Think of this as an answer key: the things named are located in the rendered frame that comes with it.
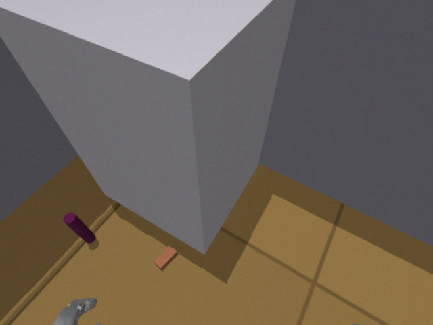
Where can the left robot hand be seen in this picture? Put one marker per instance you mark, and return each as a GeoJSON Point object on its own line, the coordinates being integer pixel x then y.
{"type": "Point", "coordinates": [71, 314]}

